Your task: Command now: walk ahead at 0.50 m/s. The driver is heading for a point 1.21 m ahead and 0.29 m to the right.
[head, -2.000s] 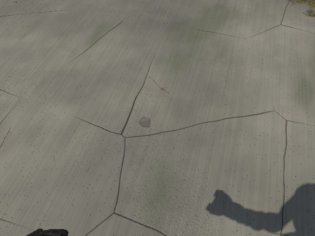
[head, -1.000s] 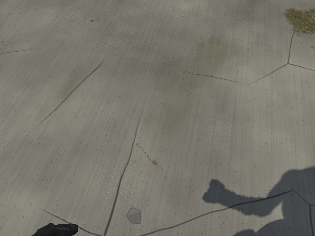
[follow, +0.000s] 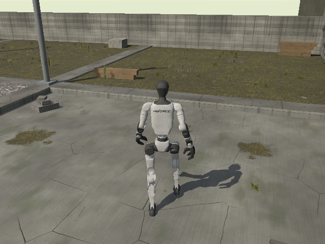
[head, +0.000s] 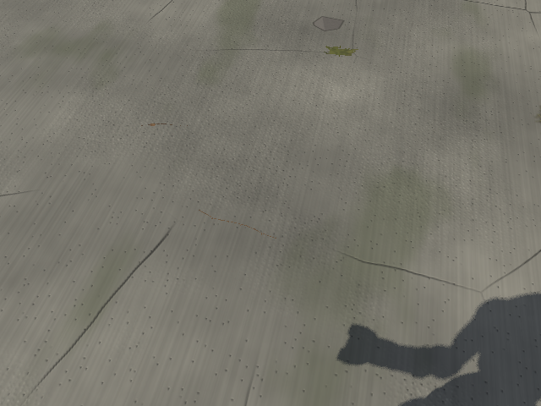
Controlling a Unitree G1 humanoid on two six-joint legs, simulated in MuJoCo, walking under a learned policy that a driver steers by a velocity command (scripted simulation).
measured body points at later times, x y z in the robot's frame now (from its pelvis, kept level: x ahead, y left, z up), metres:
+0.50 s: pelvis +0.28 -0.04 +0.00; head +0.30 -0.05 +0.45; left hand +0.28 +0.23 -0.13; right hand +0.46 -0.29 -0.10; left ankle +0.47 +0.13 -0.69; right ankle +0.20 -0.13 -0.74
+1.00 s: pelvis +0.56 +0.02 +0.00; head +0.57 +0.01 +0.45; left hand +0.72 +0.27 -0.11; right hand +0.56 -0.26 -0.13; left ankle +0.50 +0.10 -0.74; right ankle +0.72 -0.17 -0.68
